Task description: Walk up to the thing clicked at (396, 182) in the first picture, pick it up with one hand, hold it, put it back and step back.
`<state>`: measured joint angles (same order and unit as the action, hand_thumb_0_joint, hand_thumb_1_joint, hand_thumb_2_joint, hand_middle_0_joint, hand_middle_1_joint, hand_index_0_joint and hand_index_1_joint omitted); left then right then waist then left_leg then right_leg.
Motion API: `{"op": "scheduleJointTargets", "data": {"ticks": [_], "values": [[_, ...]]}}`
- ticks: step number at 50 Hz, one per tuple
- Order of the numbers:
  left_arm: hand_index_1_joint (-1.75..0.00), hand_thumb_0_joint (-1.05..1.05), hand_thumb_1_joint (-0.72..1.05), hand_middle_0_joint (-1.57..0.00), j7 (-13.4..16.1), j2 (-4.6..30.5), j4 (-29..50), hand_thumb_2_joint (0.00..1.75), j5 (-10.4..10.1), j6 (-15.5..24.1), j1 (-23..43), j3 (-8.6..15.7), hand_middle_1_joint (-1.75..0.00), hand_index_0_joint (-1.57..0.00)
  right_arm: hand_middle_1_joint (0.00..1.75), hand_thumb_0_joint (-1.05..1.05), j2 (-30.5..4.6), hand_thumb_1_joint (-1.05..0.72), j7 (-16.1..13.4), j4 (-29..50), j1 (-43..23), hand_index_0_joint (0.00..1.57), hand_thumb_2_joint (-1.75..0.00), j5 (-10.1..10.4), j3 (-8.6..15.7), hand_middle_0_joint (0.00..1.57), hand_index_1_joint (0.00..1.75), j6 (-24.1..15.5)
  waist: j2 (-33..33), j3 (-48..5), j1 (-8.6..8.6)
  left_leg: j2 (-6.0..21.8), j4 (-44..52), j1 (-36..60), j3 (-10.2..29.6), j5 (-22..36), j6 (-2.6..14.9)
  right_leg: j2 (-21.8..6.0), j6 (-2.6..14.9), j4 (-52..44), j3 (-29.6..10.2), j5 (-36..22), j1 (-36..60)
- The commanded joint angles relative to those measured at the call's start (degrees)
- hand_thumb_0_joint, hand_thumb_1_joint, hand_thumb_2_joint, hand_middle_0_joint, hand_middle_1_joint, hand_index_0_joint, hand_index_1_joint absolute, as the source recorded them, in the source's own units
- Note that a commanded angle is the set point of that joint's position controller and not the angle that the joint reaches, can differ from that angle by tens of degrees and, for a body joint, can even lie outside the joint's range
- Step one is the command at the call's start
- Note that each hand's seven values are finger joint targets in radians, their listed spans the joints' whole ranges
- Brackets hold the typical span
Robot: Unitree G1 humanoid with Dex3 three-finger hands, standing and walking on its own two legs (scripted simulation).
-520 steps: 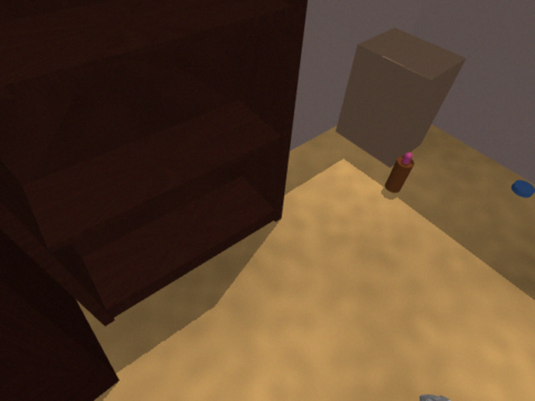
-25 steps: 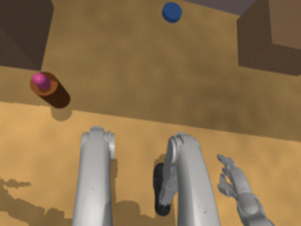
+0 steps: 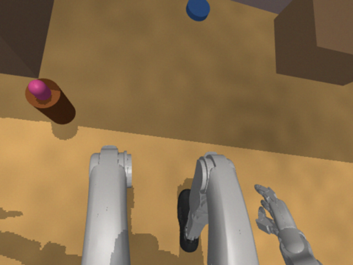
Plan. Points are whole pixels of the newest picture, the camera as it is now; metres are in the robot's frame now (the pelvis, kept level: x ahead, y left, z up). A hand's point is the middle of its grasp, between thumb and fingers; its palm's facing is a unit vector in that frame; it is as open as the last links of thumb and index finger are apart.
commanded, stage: go down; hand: left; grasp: from the side
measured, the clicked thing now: (51, 101) +0.45 +0.35 -0.27
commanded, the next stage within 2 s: approach in 0.26 s
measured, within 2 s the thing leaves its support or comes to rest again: neither
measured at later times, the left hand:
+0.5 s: hand out of the picture +0.28 +0.53 +0.00, palm faces +0.57 -0.82 -0.08, open 17.6 cm
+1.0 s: hand out of the picture +0.34 +0.44 -0.21, palm faces +0.49 -0.87 -0.05, open 17.4 cm
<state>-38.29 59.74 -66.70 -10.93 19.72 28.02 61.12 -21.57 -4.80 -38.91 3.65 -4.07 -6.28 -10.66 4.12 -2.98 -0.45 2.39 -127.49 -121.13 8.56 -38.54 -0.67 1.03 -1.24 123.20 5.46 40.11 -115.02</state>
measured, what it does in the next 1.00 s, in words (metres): lowers itself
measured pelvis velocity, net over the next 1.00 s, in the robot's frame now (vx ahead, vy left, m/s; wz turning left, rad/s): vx -0.01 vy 0.01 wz -0.10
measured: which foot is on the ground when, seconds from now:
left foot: down 0.00-1.00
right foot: down 0.00-1.00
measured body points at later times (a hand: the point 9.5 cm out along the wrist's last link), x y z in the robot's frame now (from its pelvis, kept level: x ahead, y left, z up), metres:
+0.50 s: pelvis +0.00 +0.00 -0.02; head +0.22 +0.11 +0.36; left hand +0.25 +0.57 +0.01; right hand +0.21 -0.26 -0.11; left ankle +0.09 +0.13 -0.36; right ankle +0.10 -0.13 -0.36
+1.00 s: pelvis -0.01 +0.01 -0.09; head +0.23 +0.16 +0.26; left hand +0.31 +0.49 -0.20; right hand +0.20 -0.26 -0.15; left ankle +0.09 +0.13 -0.36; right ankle +0.10 -0.13 -0.36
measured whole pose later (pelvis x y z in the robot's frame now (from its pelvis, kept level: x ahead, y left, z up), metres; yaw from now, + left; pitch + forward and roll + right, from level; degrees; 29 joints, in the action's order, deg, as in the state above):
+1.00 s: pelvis -0.01 +0.01 -0.09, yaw -6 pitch +21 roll -13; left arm -29.8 54.3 -75.0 -11.7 44.0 29.1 56.5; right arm -20.7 -0.3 -36.8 -6.7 -13.8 -16.3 -4.4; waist 11.9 9.6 -5.6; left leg 2.3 -146.4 -128.6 15.5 -40.4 -0.9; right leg 3.7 -2.4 137.6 9.9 39.9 -120.4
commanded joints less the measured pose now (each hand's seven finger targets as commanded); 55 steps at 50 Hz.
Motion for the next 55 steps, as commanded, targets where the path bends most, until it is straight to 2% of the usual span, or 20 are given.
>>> {"op": "scheduleJointTargets", "data": {"ticks": [1,10,11,17,21,25,27,32,34,35,38,41,42,44,45,47,48,50,51,55], "values": [[-0.12,0.0,-0.61,-0.07,-0.23,27.55,10.39,0.11,-2.24,4.04,5.75,3.83,-0.1,-0.05,0.3,0.0,-14.3,-0.92,-0.95,2.45,6.9,0.2,-0.91,-0.17,5.06,0.2,0.3,-1.49,-17.59,-34.97,3.08,0.98,17.65,29.92,-2.56,8.04,1.39,1.7,3.6,-10.07,2.16,-6.75,11.6],[-0.12,0.0,-0.61,-0.07,-1.29,30.37,11.53,0.11,-2.6,4.56,6.7,5.11,-0.09,-0.05,0.3,0.0,-15.09,-0.92,-0.81,2.45,5.85,0.2,-0.91,-0.23,4.77,0.2,0.3,-1.24,-19.49,-35.36,3.65,0.89,17.41,29.46,-2.42,6.06,1.17,1.71,3.63,-8.79,2.41,-5.58,10.32],[-0.12,0.0,-0.61,-0.07,-1.29,30.57,10.09,0.11,-2.81,4.25,4.73,6.15,-0.09,-0.05,0.3,0.0,-14.89,-0.92,-0.71,2.22,6.08,0.2,-0.91,-0.24,4.4,0.2,0.3,-1.17,-19.97,-36.12,4.58,0.99,17.44,30.65,-2.25,8.04,1.04,1.74,3.67,-8.4,2.53,-6.81,10.84],[-0.12,0.0,-0.61,-0.07,-1.44,30.15,10.39,0.11,-3.69,4.39,3.52,6.54,-0.09,-0.05,0.3,0.0,-14.45,-0.92,-0.64,2.16,5.95,0.2,-0.91,-0.29,4.08,0.2,0.3,-0.8,-17.63,-36.87,4.13,0.55,15.23,28.51,-3.2,10.82,1.46,1.82,3.45,-9.01,2.38,-8.01,13.22],[-0.13,0.0,-0.61,-0.1,-1.95,26.62,7.54,0.05,-4.9,5.07,1.37,6.1,-0.09,-0.08,0.3,0.0,-14.55,-0.91,-0.52,1.84,5.21,0.2,-0.91,-0.39,3.77,0.2,0.3,-0.89,-17.11,-34.8,3.43,0.7,14.3,28.67,-2.36,13.0,1.25,1.95,3.57,-7.48,3.09,-9.26,10.9],[-0.13,0.0,-0.61,-0.1,-1.9,20.56,2.69,0.05,-7.01,8.95,3.73,3.92,-0.1,-0.08,0.3,0.0,-14.36,-0.9,-0.39,1.69,3.61,0.2,-0.9,-1.12,3.19,0.2,0.3,-1.35,-12.25,-28.11,0.43,0.8,11.3,22.38,-1.99,7.21,1.57,2.51,3.19,-6.96,3.69,-5.75,8.04],[-0.13,0.0,-0.61,-0.1,-1.65,19.89,0.83,0.05,-7.27,11.45,5.32,2.57,-0.1,-0.08,0.3,0.0,-14.58,-0.9,-0.24,1.73,2.53,0.2,-0.9,-1.65,2.47,0.2,0.3,-1.56,-11.47,-26.12,-0.5,0.88,10.22,20.06,-1.82,4.9,1.54,2.63,3.16,-6.02,4.01,-4.37,7.07],[-0.12,0.0,-0.61,-0.1,-0.64,19.11,-2.69,0.05,-5.79,15.85,9.78,-1.36,-0.1,-0.09,0.3,0.0,-14.98,-0.89,0.15,1.66,0.89,0.2,-0.9,-3.54,0.9,0.2,0.3,-0.86,-12.79,-26.47,-1.93,1.39,7.86,20.01,-1.41,2.0,1.25,2.97,3.16,-4.22,4.64,-2.76,5.71],[-0.13,0.0,-0.61,-0.1,0.72,21.79,-1.78,0.07,-4.54,17.56,11.43,-1.21,-0.1,-0.08,0.3,0.0,-15.22,-0.88,0.58,1.96,0.27,0.2,-0.9,-4.48,0.21,0.2,0.3,-0.26,-14.47,-27.85,-1.01,1.54,6.79,20.16,-1.68,1.91,1.07,3.23,3.2,-3.38,4.81,-2.45,6.36],[-0.13,0.0,-0.61,-0.1,1.15,19.31,-0.83,0.06,-4.21,18.5,12.19,-3.33,-0.11,-0.08,0.3,0.0,-15.18,-0.89,0.84,2.68,-0.52,0.2,-0.9,-4.95,-0.1,0.2,0.3,-0.07,-15.72,-28.69,-1.15,1.7,6.24,21.84,-1.73,2.52,0.83,3.27,3.15,-2.76,5.01,-3.22,5.71],[-0.14,0.0,-0.61,-0.1,4.07,25.27,2.33,0.08,-2.36,21.45,12.13,0.61,-0.12,-0.08,0.3,0.0,-16.22,-0.89,1.38,2.59,-0.99,0.2,-0.9,-6.53,-1.37,0.2,0.3,1.43,-21.0,-31.54,-0.01,2.22,5.36,25.98,-0.7,7.43,-0.17,3.25,3.24,0.65,5.9,-6.41,6.52],[-0.16,0.0,-0.61,-0.1,6.47,24.55,3.7,0.09,-1.1,24.21,9.42,1.05,-0.14,-0.09,0.3,0.0,-16.39,-0.9,2.21,2.66,-2.44,0.2,-0.9,-8.0,-2.35,0.2,0.3,3.41,-24.61,-31.23,0.81,2.41,3.97,27.7,-0.34,12.13,-0.73,3.44,3.3,2.82,6.59,-8.68,5.74],[-0.16,0.0,-0.61,-0.1,6.91,21.67,2.3,0.09,-1.13,24.78,7.02,-0.19,-0.14,-0.09,0.3,0.0,-16.18,-0.91,2.58,1.93,-2.28,0.2,-0.9,-8.46,-2.81,0.2,0.3,4.06,-24.71,-30.48,0.52,2.47,3.37,27.99,-0.34,13.42,-0.88,3.57,3.28,3.17,6.82,-9.36,5.95],[-0.17,0.0,-0.61,-0.1,8.38,23.23,3.07,0.1,-1.08,26.52,5.23,1.81,-0.15,-0.09,0.3,0.0,-17.04,-0.92,2.91,2.98,-3.99,0.2,-0.91,-9.19,-3.22,0.2,0.3,4.94,-25.68,-30.91,0.8,2.64,2.2,28.5,0.05,15.99,-1.12,3.76,3.24,4.51,7.39,-11.27,6.52],[-0.17,0.0,-0.61,-0.1,8.75,21.79,1.96,0.09,-1.48,27.21,3.58,1.5,-0.16,-0.09,0.3,0.0,-17.02,-0.92,3.12,2.89,-4.64,0.2,-0.91,-9.46,-3.48,0.2,0.3,5.35,-26.29,-29.57,0.45,2.75,1.71,27.94,0.19,15.87,-1.16,3.8,3.24,4.98,7.63,-11.15,5.65],[-0.19,0.0,-0.61,-0.1,9.02,15.2,0.59,0.1,-2.6,28.41,2.25,-1.79,-0.17,-0.09,0.3,0.0,-17.55,-0.93,3.55,3.45,-5.07,0.2,-0.91,-9.91,-3.83,0.2,0.3,6.1,-24.87,-28.17,-1.91,3.03,1.01,27.72,1.41,15.06,-1.22,4.04,3.12,5.63,8.89,-11.12,5.04],[-0.19,0.0,-0.61,-0.09,9.14,11.78,0.58,0.11,-2.9,29.06,4.02,-4.61,-0.18,-0.09,0.3,0.0,-17.64,-0.92,3.65,3.65,-5.65,0.2,-0.91,-10.12,-4.14,0.2,0.3,6.28,-24.51,-26.61,-3.97,3.1,0.58,26.76,1.88,14.12,-1.18,3.96,3.01,5.76,9.28,-11.11,4.63],[-0.19,0.0,-0.61,-0.09,10.6,11.04,-2.04,0.1,-3.27,29.95,5.73,-5.8,-0.18,-0.09,0.3,0.0,-17.85,-0.93,3.94,3.92,-6.16,0.2,-0.91,-10.45,-5.09,0.2,0.3,6.63,-21.15,-24.43,-5.41,3.29,-0.67,23.56,2.69,10.65,-0.85,4.2,2.78,5.86,10.05,-9.89,4.46],[-0.19,0.0,-0.61,-0.09,11.09,8.49,-2.6,0.1,-3.77,30.83,8.25,-8.17,-0.18,-0.09,0.3,0.0,-17.99,-0.93,4.08,4.55,-7.03,0.2,-0.91,-10.68,-5.73,0.2,0.3,6.84,-19.69,-23.23,-7.34,3.29,-1.62,22.24,2.95,8.92,-0.66,4.26,2.53,5.74,10.4,-9.3,4.79],[-0.15,0.0,-0.61,-0.09,14.99,10.78,-6.31,0.07,-3.02,34.56,8.97,-8.53,-0.16,-0.1,0.3,0.0,-18.45,-0.92,4.82,4.48,-8.07,0.2,-0.9,-11.85,-8.21,0.2,0.3,7.78,-17.17,-20.28,-7.95,3.22,-3.82,18.33,3.53,6.32,-0.43,4.71,2.06,6.14,11.3,-8.45,6.74]]}}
